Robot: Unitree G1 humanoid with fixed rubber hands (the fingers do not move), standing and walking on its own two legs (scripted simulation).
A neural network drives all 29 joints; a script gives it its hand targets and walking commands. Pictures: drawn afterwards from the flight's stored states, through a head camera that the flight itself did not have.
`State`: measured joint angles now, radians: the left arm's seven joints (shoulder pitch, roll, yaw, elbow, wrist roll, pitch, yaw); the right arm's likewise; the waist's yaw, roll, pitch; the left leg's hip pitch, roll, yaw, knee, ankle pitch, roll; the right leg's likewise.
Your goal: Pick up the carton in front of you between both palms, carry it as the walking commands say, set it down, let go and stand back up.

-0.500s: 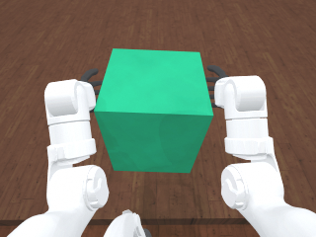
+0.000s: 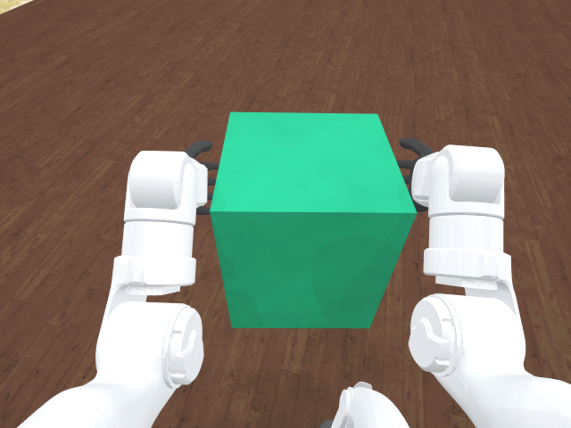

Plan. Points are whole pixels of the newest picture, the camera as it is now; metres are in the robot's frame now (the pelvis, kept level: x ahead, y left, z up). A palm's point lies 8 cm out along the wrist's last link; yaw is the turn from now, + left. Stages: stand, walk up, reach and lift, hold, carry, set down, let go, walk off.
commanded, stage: carry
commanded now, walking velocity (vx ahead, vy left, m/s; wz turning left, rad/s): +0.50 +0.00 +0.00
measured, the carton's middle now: (302, 224) +0.38 +0.04 +0.09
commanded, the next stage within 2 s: none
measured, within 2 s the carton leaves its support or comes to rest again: neither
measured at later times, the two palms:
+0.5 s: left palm (241, 7) +0.66 +0.17 +0.29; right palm (429, 16) +0.66 -0.12 +0.29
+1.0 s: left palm (278, 14) +0.89 +0.14 +0.20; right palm (411, 28) +0.89 -0.15 +0.19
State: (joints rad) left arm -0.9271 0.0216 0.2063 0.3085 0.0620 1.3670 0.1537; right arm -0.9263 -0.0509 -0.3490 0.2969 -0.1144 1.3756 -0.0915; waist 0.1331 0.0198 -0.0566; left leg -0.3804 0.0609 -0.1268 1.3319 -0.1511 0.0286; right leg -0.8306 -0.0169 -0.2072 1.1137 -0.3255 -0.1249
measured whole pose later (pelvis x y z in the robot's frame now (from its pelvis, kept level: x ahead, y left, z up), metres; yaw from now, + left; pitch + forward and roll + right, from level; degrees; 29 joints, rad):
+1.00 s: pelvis +0.57 -0.01 +0.10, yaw +1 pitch +5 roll -1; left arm -0.46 -0.13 0.21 -0.06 0.12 1.19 0.11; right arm -0.40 0.11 -0.23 -0.13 -0.12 1.22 -0.09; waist 0.01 0.03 -0.08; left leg -0.26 0.06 0.07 0.80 -0.44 -0.02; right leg -0.42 -0.04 -0.19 0.45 -0.12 -0.06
